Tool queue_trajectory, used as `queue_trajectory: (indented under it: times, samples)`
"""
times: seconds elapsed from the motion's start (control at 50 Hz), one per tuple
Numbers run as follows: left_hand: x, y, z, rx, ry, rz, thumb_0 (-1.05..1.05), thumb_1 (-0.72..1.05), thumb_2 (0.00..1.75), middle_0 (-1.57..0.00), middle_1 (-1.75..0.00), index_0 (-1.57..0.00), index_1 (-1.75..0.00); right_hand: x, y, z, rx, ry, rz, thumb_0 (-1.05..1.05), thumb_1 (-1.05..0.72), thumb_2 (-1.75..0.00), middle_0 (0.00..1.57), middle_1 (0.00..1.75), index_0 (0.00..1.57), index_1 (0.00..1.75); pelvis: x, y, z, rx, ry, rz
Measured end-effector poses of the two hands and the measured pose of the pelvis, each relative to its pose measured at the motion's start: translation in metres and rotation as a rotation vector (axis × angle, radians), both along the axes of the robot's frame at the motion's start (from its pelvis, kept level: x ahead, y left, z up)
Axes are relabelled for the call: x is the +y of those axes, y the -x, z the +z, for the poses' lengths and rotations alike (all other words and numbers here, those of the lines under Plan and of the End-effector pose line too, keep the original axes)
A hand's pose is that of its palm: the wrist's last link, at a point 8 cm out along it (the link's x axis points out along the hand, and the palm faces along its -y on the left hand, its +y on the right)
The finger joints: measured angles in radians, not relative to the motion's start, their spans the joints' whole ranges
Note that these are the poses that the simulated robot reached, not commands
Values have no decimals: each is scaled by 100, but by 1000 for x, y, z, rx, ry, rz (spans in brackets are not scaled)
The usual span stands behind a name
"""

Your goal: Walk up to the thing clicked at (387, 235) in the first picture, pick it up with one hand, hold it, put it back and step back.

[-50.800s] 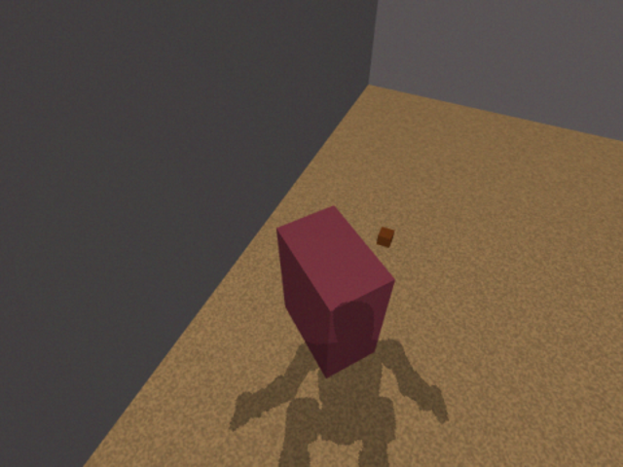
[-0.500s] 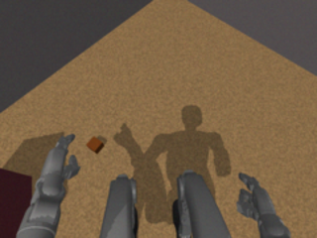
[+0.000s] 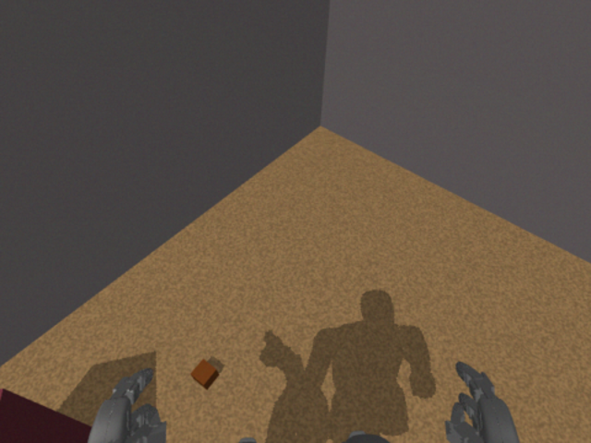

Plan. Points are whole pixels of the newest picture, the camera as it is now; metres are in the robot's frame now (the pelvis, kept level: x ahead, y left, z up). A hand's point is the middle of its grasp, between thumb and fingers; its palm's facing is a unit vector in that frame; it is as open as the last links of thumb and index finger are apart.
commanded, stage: home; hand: left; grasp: from above
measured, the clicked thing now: (205, 374) +0.44 +0.26 -0.68
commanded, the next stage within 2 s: none
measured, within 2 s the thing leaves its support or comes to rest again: neither
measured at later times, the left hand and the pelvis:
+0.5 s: hand out of the picture +0.16 +0.18 -0.04, palm faces +0.06 -0.98 -0.19, open 7.4 cm; pelvis +0.00 +0.00 +0.01, yaw +1 degrees
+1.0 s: hand out of the picture +0.16 +0.18 -0.04, palm faces +0.05 -0.98 -0.20, open 7.4 cm; pelvis +0.00 +0.00 +0.01, yaw +0 degrees
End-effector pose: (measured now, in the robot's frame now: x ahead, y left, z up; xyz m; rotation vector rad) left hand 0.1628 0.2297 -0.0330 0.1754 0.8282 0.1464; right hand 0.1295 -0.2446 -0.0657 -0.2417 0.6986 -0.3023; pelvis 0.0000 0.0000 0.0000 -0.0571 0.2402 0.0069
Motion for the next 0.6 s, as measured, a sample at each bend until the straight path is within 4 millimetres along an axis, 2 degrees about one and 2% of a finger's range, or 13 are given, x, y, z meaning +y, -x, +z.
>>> queue_trajectory:
  times: [0.06, 0.14, 0.3, 0.6]
  samples:
    - [1, 8, 14, -6, -1, 2, 1, 91, 89, -20, -29, -20, -30, 2, -5, 9, -31, 0, 2, 1, -90, -89, 21, 30, 20, 30, 1, -4, 7, -21, -2, 1]
    - [2, 16, 22, -10, 3, 4, 1, 91, 89, -20, -29, -20, -30, 6, -14, 17, -72, 3, 19, 1, -90, -89, 21, 30, 20, 30, 2, -7, 11, -44, -4, 5]
    - [3, 21, 20, -4, 19, 2, 1, 91, 89, -20, -29, -20, -30, 9, -27, 29, -136, 21, 66, 1, -90, -89, 21, 30, 21, 30, 2, -3, 12, -67, -7, 11]
    - [2, 25, 20, -7, 14, -7, 1, 91, 89, -20, -29, -20, -30, 7, -16, 24, -111, 24, 71, 1, -90, -89, 21, 30, 21, 30, 1, 2, 11, -73, -8, 8]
